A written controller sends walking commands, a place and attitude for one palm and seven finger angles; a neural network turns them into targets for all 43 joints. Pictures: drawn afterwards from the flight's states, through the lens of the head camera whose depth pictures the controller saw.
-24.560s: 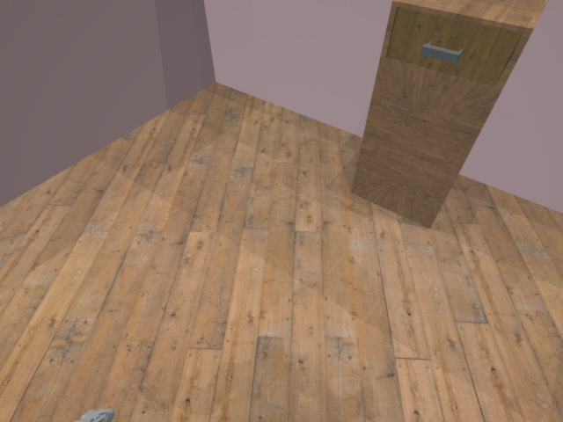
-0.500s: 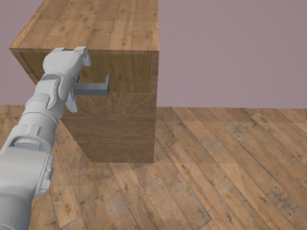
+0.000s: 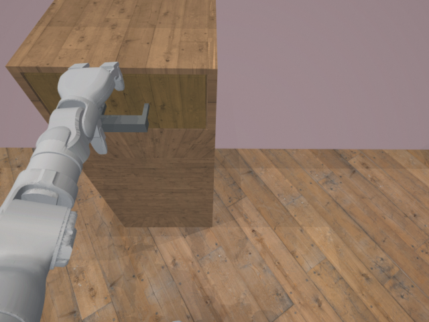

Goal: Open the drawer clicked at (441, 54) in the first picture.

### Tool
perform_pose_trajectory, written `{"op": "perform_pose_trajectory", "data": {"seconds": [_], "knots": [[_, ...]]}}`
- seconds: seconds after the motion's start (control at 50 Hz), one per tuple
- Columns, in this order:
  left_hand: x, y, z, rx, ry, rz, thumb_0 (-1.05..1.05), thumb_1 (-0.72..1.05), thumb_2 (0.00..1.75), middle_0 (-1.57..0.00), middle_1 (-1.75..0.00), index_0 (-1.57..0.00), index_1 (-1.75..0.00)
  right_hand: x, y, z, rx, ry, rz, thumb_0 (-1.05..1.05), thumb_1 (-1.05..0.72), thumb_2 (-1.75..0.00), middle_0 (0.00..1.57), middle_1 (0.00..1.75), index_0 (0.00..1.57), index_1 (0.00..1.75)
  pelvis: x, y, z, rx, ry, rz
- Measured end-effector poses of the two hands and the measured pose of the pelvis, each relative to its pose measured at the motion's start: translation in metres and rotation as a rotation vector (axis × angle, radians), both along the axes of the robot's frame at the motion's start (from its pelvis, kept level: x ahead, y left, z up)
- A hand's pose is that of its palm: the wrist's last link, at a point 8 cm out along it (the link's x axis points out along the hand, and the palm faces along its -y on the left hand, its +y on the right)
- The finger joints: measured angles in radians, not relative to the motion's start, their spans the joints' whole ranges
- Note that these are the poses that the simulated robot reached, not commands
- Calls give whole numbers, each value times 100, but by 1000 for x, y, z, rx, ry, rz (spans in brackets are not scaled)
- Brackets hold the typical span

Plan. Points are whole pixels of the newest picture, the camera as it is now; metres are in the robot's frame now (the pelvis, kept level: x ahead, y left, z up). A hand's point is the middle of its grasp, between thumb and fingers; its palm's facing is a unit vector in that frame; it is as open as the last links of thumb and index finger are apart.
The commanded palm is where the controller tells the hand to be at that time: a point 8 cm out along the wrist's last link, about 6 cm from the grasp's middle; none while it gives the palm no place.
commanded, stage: re-aim the fingers above the handle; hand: left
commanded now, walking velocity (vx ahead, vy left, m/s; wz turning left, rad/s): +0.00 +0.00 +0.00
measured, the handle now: (122, 115) +0.54 +0.18 +0.04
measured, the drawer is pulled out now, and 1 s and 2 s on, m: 0.00 0.00 0.00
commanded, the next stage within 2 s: lower the fingers behind the handle in 0.04 s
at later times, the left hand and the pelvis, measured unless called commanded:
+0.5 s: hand (102, 120) +0.50 +0.20 +0.08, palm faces -0.08 -0.04 -1.00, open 13.8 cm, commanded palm +0.49 +0.20 +0.13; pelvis +0.00 +0.00 +0.00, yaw +0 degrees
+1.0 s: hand (106, 122) +0.50 +0.20 +0.07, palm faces -0.03 -0.04 -1.00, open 13.7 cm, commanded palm +0.49 +0.20 +0.10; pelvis +0.00 +0.00 -0.01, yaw +0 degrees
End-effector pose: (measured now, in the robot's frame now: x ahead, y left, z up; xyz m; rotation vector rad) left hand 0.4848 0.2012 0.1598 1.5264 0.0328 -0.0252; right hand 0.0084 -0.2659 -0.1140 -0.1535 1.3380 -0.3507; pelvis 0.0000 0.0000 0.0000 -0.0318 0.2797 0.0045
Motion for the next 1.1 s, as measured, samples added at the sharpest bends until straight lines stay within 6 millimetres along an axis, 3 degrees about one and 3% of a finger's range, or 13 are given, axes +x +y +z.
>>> {"op": "perform_pose_trajectory", "data": {"seconds": [0.38,0.56,0.7,0.96,1.1], "knots": [[-1,2,-5,-2,-4,2,0,-49,30,-32,-120,-33,-124,-12,-7,1,-9,42,-7,0,-91,-90,21,30,21,30,0,-3,-1,0,9,0],[-6,-1,-33,-6,45,-35,0,-49,30,-32,-120,-32,-122,-8,-7,-1,-16,37,-2,0,-91,-90,21,30,21,30,1,-2,-4,-1,21,-2],[-2,3,-41,-5,-13,-16,0,-49,30,-32,-120,-32,-121,-7,-5,-6,-13,46,3,0,-91,-90,21,30,21,30,2,-1,-8,-4,45,-3],[0,0,-39,3,-9,19,0,-49,30,-32,-120,-33,-125,-8,-1,-7,-7,54,7,0,-91,-90,21,30,21,30,-1,-1,-9,-8,46,8],[-1,0,-41,6,-8,15,0,-49,30,-32,-120,-31,-127,-19,-4,-5,-29,51,5,0,-91,-90,21,30,21,30,-10,-1,-14,-12,56,9]]}}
